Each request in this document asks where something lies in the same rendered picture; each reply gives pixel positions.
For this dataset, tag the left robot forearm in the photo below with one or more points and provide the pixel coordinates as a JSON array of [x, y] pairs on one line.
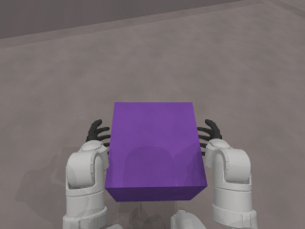
[[85, 202]]

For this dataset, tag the right robot forearm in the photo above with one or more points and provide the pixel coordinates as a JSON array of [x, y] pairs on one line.
[[232, 180]]

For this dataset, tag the carton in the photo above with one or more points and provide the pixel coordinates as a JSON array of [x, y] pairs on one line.
[[154, 153]]

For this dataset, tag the left robot hand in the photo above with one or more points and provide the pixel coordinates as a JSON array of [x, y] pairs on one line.
[[93, 133]]

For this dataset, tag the robot right thigh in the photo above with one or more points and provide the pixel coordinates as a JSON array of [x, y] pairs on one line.
[[185, 220]]

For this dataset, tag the right robot hand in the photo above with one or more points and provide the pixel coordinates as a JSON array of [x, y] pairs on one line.
[[213, 132]]

